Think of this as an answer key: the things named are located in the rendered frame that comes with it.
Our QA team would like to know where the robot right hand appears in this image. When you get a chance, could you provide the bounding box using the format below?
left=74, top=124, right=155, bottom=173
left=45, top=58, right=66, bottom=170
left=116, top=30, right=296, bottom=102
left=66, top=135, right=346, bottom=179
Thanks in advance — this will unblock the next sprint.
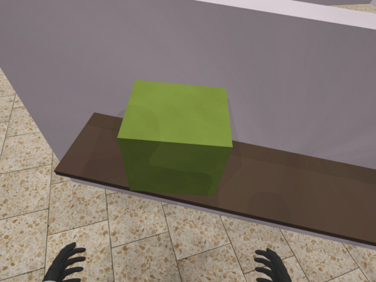
left=254, top=248, right=292, bottom=282

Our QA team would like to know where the robot left hand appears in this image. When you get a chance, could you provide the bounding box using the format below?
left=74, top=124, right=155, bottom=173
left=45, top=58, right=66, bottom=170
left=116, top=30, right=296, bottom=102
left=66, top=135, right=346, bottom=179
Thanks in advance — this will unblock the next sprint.
left=42, top=242, right=86, bottom=282

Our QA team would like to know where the table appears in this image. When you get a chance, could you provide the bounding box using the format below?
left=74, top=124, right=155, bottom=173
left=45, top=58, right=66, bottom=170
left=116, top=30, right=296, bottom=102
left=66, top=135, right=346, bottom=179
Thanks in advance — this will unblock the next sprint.
left=54, top=112, right=376, bottom=246

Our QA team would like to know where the carton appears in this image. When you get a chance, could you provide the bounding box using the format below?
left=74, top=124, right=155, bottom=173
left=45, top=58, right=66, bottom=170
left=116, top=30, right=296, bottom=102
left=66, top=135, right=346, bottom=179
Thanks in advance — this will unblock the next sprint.
left=117, top=80, right=233, bottom=196

